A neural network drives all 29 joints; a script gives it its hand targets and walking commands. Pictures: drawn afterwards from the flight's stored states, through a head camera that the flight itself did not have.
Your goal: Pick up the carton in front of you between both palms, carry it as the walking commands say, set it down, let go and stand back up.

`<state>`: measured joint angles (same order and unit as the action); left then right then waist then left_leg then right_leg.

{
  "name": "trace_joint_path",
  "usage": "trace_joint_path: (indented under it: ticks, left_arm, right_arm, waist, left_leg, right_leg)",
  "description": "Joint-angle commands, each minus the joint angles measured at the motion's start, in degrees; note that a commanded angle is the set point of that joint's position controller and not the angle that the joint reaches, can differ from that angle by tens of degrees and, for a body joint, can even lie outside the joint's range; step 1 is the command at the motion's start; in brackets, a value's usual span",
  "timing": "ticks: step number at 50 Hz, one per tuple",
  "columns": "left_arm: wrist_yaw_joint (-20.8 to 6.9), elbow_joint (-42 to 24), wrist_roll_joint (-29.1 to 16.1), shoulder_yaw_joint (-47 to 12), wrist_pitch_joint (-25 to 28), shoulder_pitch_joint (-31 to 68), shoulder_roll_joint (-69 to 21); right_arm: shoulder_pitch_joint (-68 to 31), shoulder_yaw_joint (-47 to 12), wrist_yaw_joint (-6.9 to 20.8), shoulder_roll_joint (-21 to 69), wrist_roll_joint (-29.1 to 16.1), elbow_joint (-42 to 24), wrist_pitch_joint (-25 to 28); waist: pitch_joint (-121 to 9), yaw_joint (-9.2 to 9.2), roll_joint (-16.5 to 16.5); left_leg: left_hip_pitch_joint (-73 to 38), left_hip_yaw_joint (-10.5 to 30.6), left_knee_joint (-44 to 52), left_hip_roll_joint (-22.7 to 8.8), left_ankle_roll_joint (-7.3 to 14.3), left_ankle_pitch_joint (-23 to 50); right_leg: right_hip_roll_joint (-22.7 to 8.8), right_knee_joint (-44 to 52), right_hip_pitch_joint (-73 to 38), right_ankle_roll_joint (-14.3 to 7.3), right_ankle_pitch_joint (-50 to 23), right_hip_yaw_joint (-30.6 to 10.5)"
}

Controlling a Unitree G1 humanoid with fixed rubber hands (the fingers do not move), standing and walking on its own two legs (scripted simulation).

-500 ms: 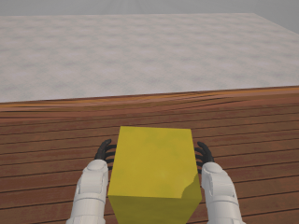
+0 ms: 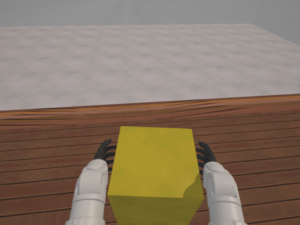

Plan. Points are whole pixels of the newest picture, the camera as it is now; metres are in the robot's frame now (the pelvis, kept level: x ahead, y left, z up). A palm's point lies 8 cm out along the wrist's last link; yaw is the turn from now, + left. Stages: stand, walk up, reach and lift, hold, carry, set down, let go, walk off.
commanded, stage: hold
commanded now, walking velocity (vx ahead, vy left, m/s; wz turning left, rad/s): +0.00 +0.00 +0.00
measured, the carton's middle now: (154, 179) +0.29 +0.00 -0.03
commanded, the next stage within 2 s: carry in 0.36 s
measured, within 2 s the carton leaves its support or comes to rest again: neither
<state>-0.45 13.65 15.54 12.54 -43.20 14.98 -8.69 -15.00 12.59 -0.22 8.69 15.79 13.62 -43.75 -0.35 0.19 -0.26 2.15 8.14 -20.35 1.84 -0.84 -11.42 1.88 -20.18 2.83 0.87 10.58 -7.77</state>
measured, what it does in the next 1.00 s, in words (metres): walks ahead: left foot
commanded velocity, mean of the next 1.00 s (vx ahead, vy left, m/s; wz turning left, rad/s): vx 0.34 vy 0.00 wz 0.00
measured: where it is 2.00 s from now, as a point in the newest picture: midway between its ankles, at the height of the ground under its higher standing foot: (145, 167)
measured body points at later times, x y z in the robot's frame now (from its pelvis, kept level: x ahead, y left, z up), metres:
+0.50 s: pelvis +0.01 +0.00 -0.01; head -0.04 +0.01 +0.44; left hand +0.31 +0.16 +0.05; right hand +0.31 -0.15 +0.05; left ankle +0.01 +0.14 -0.74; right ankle +0.01 -0.13 -0.75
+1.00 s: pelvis +0.22 +0.04 -0.02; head +0.20 +0.05 +0.43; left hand +0.49 +0.21 +0.07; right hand +0.51 -0.10 +0.08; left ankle +0.25 +0.12 -0.75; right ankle +0.08 -0.09 -0.74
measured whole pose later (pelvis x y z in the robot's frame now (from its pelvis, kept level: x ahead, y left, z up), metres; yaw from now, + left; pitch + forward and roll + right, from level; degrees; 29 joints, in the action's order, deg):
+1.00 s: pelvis +0.22 +0.04 -0.02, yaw +0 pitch +4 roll +1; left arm 5.8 -22.0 6.0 6.9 -70.3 9.6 -7.5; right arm -10.8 6.1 -5.3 7.9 5.8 -18.9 -69.0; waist -7.5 1.7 2.9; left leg 22.7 -12.8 -30.8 -0.8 3.1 -10.8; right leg -6.8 -34.3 8.1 2.2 26.4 7.3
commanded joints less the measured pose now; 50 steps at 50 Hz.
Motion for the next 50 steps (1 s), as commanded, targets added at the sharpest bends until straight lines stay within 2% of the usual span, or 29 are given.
trace_joint_path:
  ticks: [1,17,18,20,21,23,25,26,27,29,30,31,32,34,35,36,37,38,39,40,41,42,43,45,46,47,48,49,50]
  left_arm:
    - [-13.75,-0.49,-14.12,-29.74,1.17,28.06,-52.36]
    - [-14.31,1.41,-13.76,-29.12,1.85,31.73,-53.20]
    - [-14.11,0.33,-14.22,-29.85,1.63,31.99,-52.80]
    - [-13.51,-1.39,-15.15,-30.72,1.34,31.63,-52.52]
    - [-13.14,-3.35,-15.96,-31.96,1.04,32.30,-52.49]
    - [-12.25,-6.84,-17.39,-34.47,-0.23,32.05,-52.25]
    - [-11.23,-10.42,-19.23,-37.47,-2.56,31.06,-51.01]
    - [-10.72,-12.55,-20.33,-39.06,-4.08,31.04,-50.17]
    - [-10.34,-14.41,-21.40,-40.38,-5.76,31.15,-49.57]
    - [-9.85,-17.65,-24.05,-42.68,-9.48,33.29,-48.75]
    - [-9.85,-18.90,-25.67,-43.68,-11.52,34.48,-48.65]
    - [-9.92,-19.58,-27.64,-44.91,-13.16,35.05,-48.88]
    - [-9.83,-20.18,-29.38,-45.90,-14.51,34.14,-49.18]
    - [-9.45,-21.81,-31.70,-46.79,-16.91,30.52,-50.19]
    - [-9.23,-23.01,-32.18,-46.63,-18.05,28.58,-50.52]
    - [-9.05,-23.86,-32.31,-46.11,-19.20,26.60,-50.54]
    - [-8.63,-24.34,-31.37,-45.52,-20.24,23.40,-49.79]
    - [-8.13,-24.87,-29.97,-44.29,-20.98,22.52,-48.59]
    - [-7.67,-27.43,-29.35,-44.34,-21.90,22.97,-48.82]
    - [-7.30,-30.47,-29.31,-45.08,-22.73,23.91,-49.10]
    - [-7.09,-32.79,-29.65,-45.84,-23.42,24.29,-50.19]
    - [-7.16,-34.36,-30.46,-46.26,-23.99,24.39,-51.83]
    - [-7.38,-35.90,-31.11,-46.59,-24.46,23.46,-52.23]
    - [-7.99,-37.61,-32.14,-47.19,-25.28,22.53,-51.35]
    - [-8.13,-37.76,-32.63,-47.18,-25.86,22.75,-50.18]
    - [-8.27,-38.08,-33.17,-47.35,-26.46,22.33,-49.12]
    - [-8.40,-38.49,-33.47,-47.38,-27.06,22.17,-47.87]
    - [-8.62,-38.82,-33.52,-47.13,-27.78,22.62,-46.21]
    - [-8.91,-40.46,-34.58,-47.42,-28.88,25.72,-44.89]
  right_arm:
    - [-28.89,-30.29,14.27,52.13,-14.74,-1.30,1.63]
    - [-32.48,-29.95,14.50,53.66,-14.62,0.49,2.14]
    - [-33.22,-30.33,14.30,53.40,-15.07,-0.46,2.01]
    - [-33.14,-31.28,14.00,53.27,-16.01,-1.99,1.69]
    - [-33.92,-32.67,13.79,53.41,-17.01,-3.77,1.37]
    - [-34.46,-35.82,13.16,53.43,-19.16,-6.94,0.08]
    - [-34.01,-38.80,12.54,52.55,-21.65,-10.47,-2.01]
    - [-33.93,-40.08,12.21,52.10,-22.98,-12.10,-3.41]
    - [-34.00,-40.83,11.90,51.29,-24.03,-13.49,-5.00]
    - [-31.72,-41.69,11.07,49.12,-25.32,-15.35,-8.65]
    - [-30.99,-41.55,10.43,47.83,-25.34,-16.19,-10.47]
    - [-30.60,-41.68,9.80,46.90,-25.74,-18.00,-12.17]
    - [-30.45,-42.50,9.24,46.51,-26.58,-20.37,-13.70]
    - [-30.04,-44.57,8.50,46.95,-28.97,-25.16,-16.40]
    - [-28.34,-45.23,8.31,47.49,-30.05,-26.81,-17.68]
    - [-27.01,-45.54,8.32,47.77,-30.65,-27.72,-18.82]
    - [-27.08,-46.12,8.73,48.41,-31.62,-29.25,-20.37]
    - [-28.95,-46.91,9.40,48.97,-33.00,-30.83,-21.70]
    - [-29.73,-47.54,10.04,49.67,-33.96,-31.13,-22.52]
    - [-29.15,-47.51,10.54,50.30,-34.65,-31.31,-23.01]
    - [-27.94,-47.37,10.72,50.89,-35.12,-31.61,-23.39]
    - [-26.82,-47.12,10.62,51.07,-35.29,-32.49,-23.77]
    - [-24.80,-47.08,10.40,51.21,-35.03,-33.43,-24.12]
    - [-23.28,-47.19,9.68,50.13,-33.98,-36.17,-24.67]
    - [-22.77,-46.97,9.31,50.38,-33.74,-36.39,-25.15]
    - [-21.65,-46.47,8.98,49.53,-33.29,-36.66,-25.54]
    - [-20.70,-45.87,8.69,48.38,-32.77,-36.44,-25.97]
    - [-19.64,-44.92,8.32,46.84,-32.00,-35.91,-26.40]
    - [-19.24,-43.58,7.88,45.73,-30.26,-34.51,-26.59]
  waist:
    - [-8.73,0.01,-0.06]
    - [-11.14,0.09,0.31]
    - [-12.41,0.06,1.71]
    - [-12.31,0.16,2.70]
    - [-11.17,0.12,3.55]
    - [-12.83,0.20,7.00]
    - [-15.80,0.16,8.26]
    - [-16.22,0.21,6.80]
    - [-15.66,0.26,2.85]
    - [-13.04,-1.24,-14.52]
    - [-9.54,-1.53,-15.96]
    - [-9.34,-1.65,-12.62]
    - [-11.45,-1.56,-9.97]
    - [-16.51,-0.75,-8.15]
    - [-18.91,-0.52,-6.82]
    - [-21.75,0.15,-3.18]
    - [-22.61,1.34,9.67]
    - [-18.34,1.56,16.72]
    - [-15.04,1.75,12.99]
    - [-14.47,1.91,9.15]
    - [-15.67,1.94,6.21]
    - [-16.70,1.83,5.71]
    - [-17.57,1.66,7.07]
    - [-17.24,1.32,9.32]
    - [-16.95,0.80,9.10]
    - [-17.44,0.28,7.17]
    - [-19.47,-0.09,4.42]
    - [-21.16,-1.27,-1.62]
    - [-21.41,-2.45,-16.25]
  left_leg:
    - [1.16,-4.34,3.43,3.57,-0.24,5.28]
    - [1.22,-4.72,2.82,3.58,-0.12,4.30]
    - [7.44,-2.85,-2.88,-5.75,0.38,-1.92]
    - [10.91,-2.51,-3.31,-3.59,0.93,-21.58]
    - [14.02,-3.14,-4.77,-3.19,0.89,-26.12]
    - [15.02,-7.80,-11.59,-1.82,0.22,-16.74]
    - [14.68,-10.77,-9.99,-0.73,0.39,-12.37]
    - [12.34,-10.45,-7.07,-1.02,0.90,-12.89]
    - [10.17,-6.67,-2.98,-3.58,1.83,-16.33]
    - [1.90,14.24,9.43,-16.86,7.07,-28.03]
    - [-0.14,18.75,9.88,-20.13,10.28,-21.96]
    - [0.38,17.30,8.70,-20.33,11.12,-14.43]
    - [0.30,12.51,6.73,-18.89,10.60,-8.66]
    - [3.48,0.59,1.01,-13.59,7.54,-3.72]
    - [8.75,-4.12,-2.90,-11.21,5.93,-5.09]
    - [17.84,-8.09,-9.61,-9.21,4.40,-7.36]
    - [29.61,-14.05,-23.12,-5.31,1.88,-11.26]
    - [41.82,-15.15,-26.92,-2.97,1.16,-18.75]
    - [45.83,-12.41,-28.75,-4.95,2.01,-22.86]
    - [46.36,-12.00,-29.46,-5.79,2.21,-23.42]
    - [44.68,-12.03,-26.65,-6.31,2.05,-21.77]
    - [40.88,-12.94,-22.09,-6.05,1.67,-17.57]
    - [36.30,-14.93,-18.65,-4.60,1.33,-12.40]
    - [28.26,-18.31,-12.11,-2.58,1.12,-6.66]
    - [21.73,-20.33,-7.80,-1.95,1.17,-3.07]
    - [11.61,-22.61,-4.13,-0.69,1.26,1.08]
    - [-0.26,-23.01,-4.09,-1.02,1.96,1.35]
    - [-9.62,-11.75,-0.73,-8.59,4.12,-6.29]
    - [-15.86,14.93,6.17,-22.86,11.17,-10.82]
  right_leg:
    - [3.73,2.84,-1.89,0.15,-4.66,4.41]
    - [3.48,2.28,-2.34,0.33,-3.88,4.55]
    - [-6.40,-1.88,3.75,-0.58,2.76,2.32]
    - [-6.75,2.24,9.68,-1.97,26.57,-1.84]
    - [-7.46,3.27,10.74,-2.51,32.90,-3.06]
    - [-10.32,4.13,10.57,-4.09,30.20,-5.12]
    - [-11.47,2.57,10.05,-5.49,27.88,-4.63]
    - [-10.50,0.77,11.98,-5.15,27.58,-2.22]
    - [-8.40,-3.36,15.22,-3.96,26.83,1.55]
    - [-2.04,-23.11,29.85,0.06,18.75,12.89]
    - [-3.18,-21.63,35.43,0.00,19.43,13.38]
    - [-4.06,-19.53,34.21,-0.50,19.72,12.80]
    - [-3.35,-15.90,30.57,-0.60,17.65,13.76]
    - [-0.36,-4.43,17.04,-0.40,7.60,18.21]
    - [-0.93,-1.15,6.26,-0.45,3.70,18.29]
    - [-5.32,0.77,-6.92,-1.48,3.64,13.42]
    - [-16.66,5.51,-14.82,-6.28,13.38,-4.20]
    - [-25.12,6.30,-18.07,-12.52,9.07,-17.13]
    - [-27.20,6.15,-17.20,-15.40,1.55,-18.51]
    - [-26.51,5.35,-17.05,-15.19,-4.36,-15.12]
    - [-25.35,5.45,-16.47,-13.41,-4.48,-10.50]
    - [-23.34,5.79,-14.33,-11.09,-3.93,-5.46]
    - [-20.83,5.62,-12.06,-9.21,-5.32,-0.51]
    - [-17.67,4.60,-7.15,-7.18,-6.05,6.30]
    - [-16.34,2.90,-2.68,-6.19,-3.40,9.62]
    - [-14.70,-1.10,3.72,-4.79,-1.54,13.03]
    - [-12.96,-7.15,10.59,-3.32,-1.52,16.09]
    - [-10.09,-18.87,19.62,-0.89,1.22,20.16]
    - [-3.42,-35.28,32.97,1.30,12.17,20.08]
